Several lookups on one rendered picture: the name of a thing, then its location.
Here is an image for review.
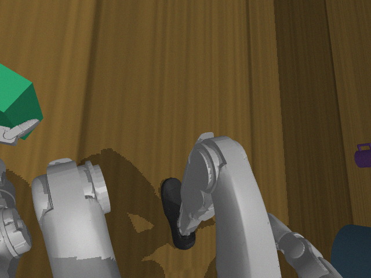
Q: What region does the left robot arm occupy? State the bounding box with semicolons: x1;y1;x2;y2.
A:
0;158;32;278

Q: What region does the right robot arm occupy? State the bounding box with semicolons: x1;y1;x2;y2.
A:
278;232;343;278

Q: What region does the right robot hand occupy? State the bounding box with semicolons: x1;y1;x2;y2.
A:
267;213;292;251

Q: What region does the right robot foot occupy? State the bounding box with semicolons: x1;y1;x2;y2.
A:
161;178;195;250

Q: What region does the left robot hand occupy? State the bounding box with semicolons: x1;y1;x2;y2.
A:
0;119;40;146

